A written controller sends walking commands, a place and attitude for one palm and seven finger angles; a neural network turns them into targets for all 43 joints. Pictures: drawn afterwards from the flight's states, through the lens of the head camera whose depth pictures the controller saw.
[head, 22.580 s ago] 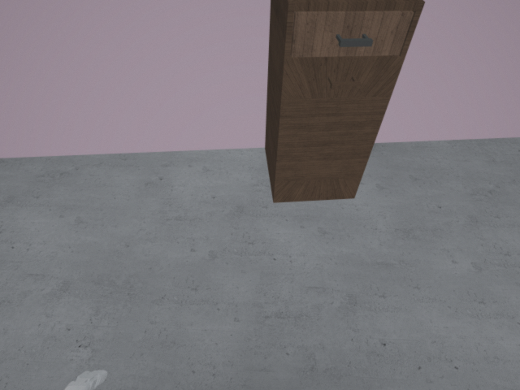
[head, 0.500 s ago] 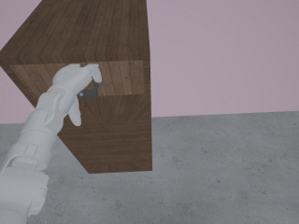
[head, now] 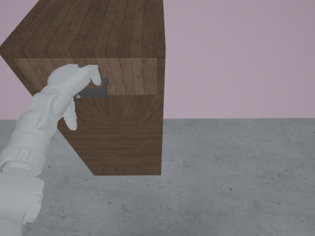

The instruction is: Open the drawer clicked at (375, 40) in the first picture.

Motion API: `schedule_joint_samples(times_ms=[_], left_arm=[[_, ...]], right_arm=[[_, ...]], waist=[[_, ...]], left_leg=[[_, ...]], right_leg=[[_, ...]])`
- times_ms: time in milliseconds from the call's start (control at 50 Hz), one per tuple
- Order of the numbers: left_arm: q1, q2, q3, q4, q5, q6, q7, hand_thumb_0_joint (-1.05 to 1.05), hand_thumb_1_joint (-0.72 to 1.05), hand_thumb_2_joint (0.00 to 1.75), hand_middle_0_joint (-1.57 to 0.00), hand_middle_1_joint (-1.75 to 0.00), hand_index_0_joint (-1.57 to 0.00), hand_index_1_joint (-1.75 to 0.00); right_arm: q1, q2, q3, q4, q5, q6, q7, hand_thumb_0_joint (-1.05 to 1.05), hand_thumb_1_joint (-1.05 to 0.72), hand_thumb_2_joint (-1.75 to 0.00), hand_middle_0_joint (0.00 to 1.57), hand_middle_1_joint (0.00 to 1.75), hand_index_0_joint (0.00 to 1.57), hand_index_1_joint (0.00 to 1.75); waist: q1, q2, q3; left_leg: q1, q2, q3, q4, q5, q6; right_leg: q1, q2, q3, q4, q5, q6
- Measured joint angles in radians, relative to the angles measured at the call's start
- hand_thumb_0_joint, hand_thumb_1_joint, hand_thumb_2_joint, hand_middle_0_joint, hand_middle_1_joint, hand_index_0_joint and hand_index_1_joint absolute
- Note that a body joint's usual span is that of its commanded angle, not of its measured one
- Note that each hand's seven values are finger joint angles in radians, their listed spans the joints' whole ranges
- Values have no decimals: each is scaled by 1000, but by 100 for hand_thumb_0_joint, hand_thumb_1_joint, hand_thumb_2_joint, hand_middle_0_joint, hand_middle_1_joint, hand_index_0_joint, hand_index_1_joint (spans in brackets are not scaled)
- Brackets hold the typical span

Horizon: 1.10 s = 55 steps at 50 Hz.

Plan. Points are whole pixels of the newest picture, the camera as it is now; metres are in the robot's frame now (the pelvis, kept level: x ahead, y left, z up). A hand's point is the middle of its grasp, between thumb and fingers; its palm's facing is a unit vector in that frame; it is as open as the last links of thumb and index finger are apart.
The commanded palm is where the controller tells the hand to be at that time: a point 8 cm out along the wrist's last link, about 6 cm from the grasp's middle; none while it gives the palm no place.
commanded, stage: lower the fingers behind the handle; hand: left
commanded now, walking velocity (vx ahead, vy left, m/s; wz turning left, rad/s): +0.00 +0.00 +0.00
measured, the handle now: (89, 87) +0.50 +0.21 +0.08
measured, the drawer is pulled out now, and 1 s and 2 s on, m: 0.00 0.00 0.00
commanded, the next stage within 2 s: close the thumb around the handle in 1.28 s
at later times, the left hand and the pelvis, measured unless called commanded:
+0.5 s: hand (73, 100) +0.45 +0.24 +0.08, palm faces -0.11 -0.01 -0.99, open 13.8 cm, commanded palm +0.43 +0.25 +0.13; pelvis -0.01 +0.00 +0.00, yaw -1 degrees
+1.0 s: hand (76, 104) +0.46 +0.25 +0.05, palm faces -0.06 -0.01 -1.00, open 13.8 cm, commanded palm +0.43 +0.25 +0.11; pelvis -0.01 +0.00 -0.01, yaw -1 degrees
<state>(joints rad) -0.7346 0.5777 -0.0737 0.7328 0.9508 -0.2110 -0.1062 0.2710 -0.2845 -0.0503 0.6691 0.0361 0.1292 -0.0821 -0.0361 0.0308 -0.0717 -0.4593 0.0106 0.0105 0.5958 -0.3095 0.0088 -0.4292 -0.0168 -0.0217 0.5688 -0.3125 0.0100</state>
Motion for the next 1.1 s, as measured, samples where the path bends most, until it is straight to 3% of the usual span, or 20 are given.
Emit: schedule_joint_samples(times_ms=[40,80,140,220,280,340,460,540,600,700,820,920,1100], left_arm=[[18,-11,43,-11,7,-40,53,0,-49,30,-32,-120,-32,-120],[22,-12,79,-3,28,-43,126,0,-49,30,-32,-120,-32,-120],[21,-9,98,15,63,-11,226,0,-48,30,-34,-122,-32,-120],[13,-15,81,67,97,108,288,0,-48,30,-36,-123,-33,-120],[10,-12,62,108,87,181,266,0,-48,30,-35,-122,-33,-121],[4,-7,40,138,67,204,213,0,-48,30,-34,-121,-33,-121],[0,4,33,142,64,101,137,0,-49,30,-32,-120,-32,-120],[25,19,82,122,76,39,167,0,-49,30,-32,-121,-32,-120],[47,14,83,104,78,24,207,0,-49,30,-32,-121,-32,-120],[64,-17,61,104,94,42,267,0,-49,30,-32,-120,-32,-120],[19,-25,50,148,118,81,318,0,-49,30,-32,-120,-31,-120],[-22,-18,49,213,118,121,309,0,-49,30,-32,-120,-31,-120],[28,-20,70,171,104,85,272,0,-49,30,-32,-120,-32,-120]], right_arm=[[-5,-1,-5,-7,-4,-1,6,0,-91,-90,20,30,20,30],[-8,1,-9,-11,-9,-4,15,0,-91,-90,20,30,20,30],[-3,10,-13,-4,-15,-9,32,0,-91,-90,20,30,20,30],[7,24,-7,19,-13,-5,52,0,-91,-90,20,30,20,30],[17,34,3,32,-5,5,50,0,-91,-90,20,30,20,30],[29,42,12,34,2,10,38,0,-91,-90,20,30,20,30],[42,36,16,21,1,8,13,0,-91,-90,20,30,20,30],[46,22,0,7,-7,3,14,0,-91,-90,20,30,20,30],[54,13,-17,7,-10,-2,25,0,-91,-90,20,30,20,30],[45,9,-26,23,-13,-6,40,0,-91,-90,20,30,20,30],[23,25,-15,31,-14,-17,40,0,-91,-90,20,30,20,30],[22,33,-3,23,-15,-20,39,0,-91,-90,20,30,20,30],[67,35,-7,23,-17,-4,37,0,-91,-90,20,30,20,30]], waist=[[-7,-4,-2],[-13,-5,-3],[-10,1,-8],[-5,18,-23],[-10,30,-31],[-19,32,-31],[-33,16,-25],[-27,11,-25],[-15,11,-29],[-4,10,-30],[-22,3,-31],[-41,6,-36],[-35,20,-52]], left_leg=[[-23,3,8,18,-7,0],[-50,6,14,34,-12,0],[-87,9,19,52,-15,-1],[-107,11,19,56,-12,-1],[-93,11,17,44,-8,0],[-67,10,13,30,-4,0],[-50,11,11,29,-4,-2],[-74,14,17,48,-11,-2],[-97,13,17,64,-16,-1],[-125,10,10,87,-23,1],[-153,9,1,107,-26,1],[-166,12,7,111,-29,3],[-149,15,23,105,-40,7]], right_leg=[[-27,2,8,19,-5,0],[-57,5,15,38,-8,1],[-97,8,21,56,-9,1],[-118,10,21,59,-6,1],[-102,10,18,47,-2,1],[-75,9,14,33,0,0],[-56,11,12,30,0,-3],[-84,13,19,50,-4,-3],[-105,12,19,65,-9,-1],[-129,9,13,84,-16,1],[-151,8,4,98,-19,1],[-165,11,11,99,-17,2],[-153,13,27,92,-22,7]])
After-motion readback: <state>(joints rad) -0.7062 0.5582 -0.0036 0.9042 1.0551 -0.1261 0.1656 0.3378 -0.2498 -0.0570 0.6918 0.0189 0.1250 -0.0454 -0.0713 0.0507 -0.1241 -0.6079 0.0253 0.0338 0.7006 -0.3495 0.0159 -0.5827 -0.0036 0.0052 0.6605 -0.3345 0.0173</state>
